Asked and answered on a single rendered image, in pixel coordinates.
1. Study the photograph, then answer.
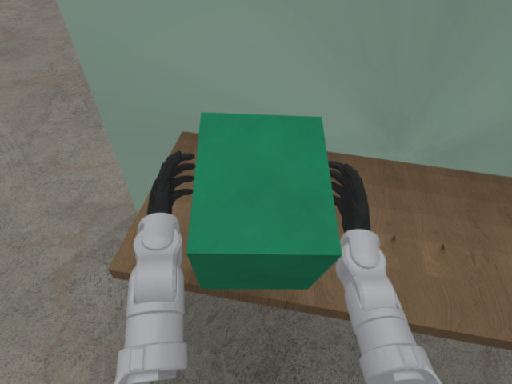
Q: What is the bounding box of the right robot hand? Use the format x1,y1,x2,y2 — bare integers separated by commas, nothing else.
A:
328,161,371,233

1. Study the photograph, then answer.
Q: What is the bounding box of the robot right forearm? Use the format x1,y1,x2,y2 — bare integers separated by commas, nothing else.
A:
336,229,442,384

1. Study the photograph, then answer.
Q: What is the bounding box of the robot left forearm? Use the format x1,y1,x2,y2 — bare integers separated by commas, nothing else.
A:
114,213,187,384

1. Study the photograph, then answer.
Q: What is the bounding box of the left robot hand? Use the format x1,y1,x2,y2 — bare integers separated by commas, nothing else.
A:
147,151,195,215

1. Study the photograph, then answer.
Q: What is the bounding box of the carton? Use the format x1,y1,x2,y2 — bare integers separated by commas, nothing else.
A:
186,112,342,290

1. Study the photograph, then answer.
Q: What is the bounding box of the table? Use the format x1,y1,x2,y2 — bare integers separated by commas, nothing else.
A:
108,131,512,350

